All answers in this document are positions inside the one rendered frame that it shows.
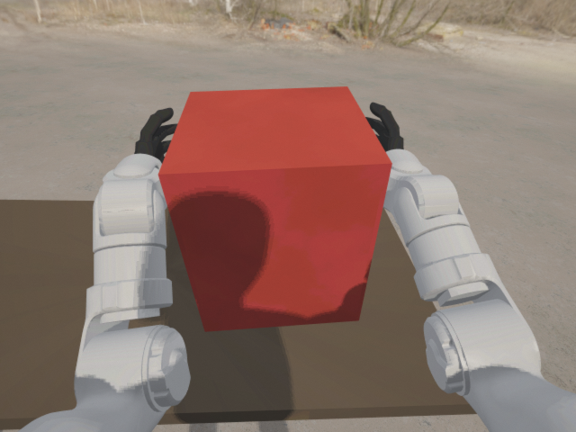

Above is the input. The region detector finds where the robot right hand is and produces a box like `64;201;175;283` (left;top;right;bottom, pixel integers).
365;103;404;152

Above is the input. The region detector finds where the right robot upper arm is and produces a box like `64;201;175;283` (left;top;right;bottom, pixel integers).
424;299;576;432

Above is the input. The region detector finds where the table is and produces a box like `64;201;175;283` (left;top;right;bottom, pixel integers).
0;200;477;430

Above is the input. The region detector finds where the left robot upper arm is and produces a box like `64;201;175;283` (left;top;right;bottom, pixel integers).
18;325;191;432

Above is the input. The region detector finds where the robot left hand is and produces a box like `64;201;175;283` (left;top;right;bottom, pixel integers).
134;108;178;163

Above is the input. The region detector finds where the robot left forearm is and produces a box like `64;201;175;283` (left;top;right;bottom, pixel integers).
74;154;173;400

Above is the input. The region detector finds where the carton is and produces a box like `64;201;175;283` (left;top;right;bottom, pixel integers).
158;86;392;332

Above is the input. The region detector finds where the robot right forearm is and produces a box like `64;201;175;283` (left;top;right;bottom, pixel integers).
383;149;541;372

